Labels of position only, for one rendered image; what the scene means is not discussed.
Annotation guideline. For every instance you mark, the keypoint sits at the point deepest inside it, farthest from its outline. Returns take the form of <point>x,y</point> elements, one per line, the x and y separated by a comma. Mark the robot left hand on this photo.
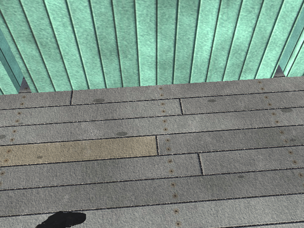
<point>63,220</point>

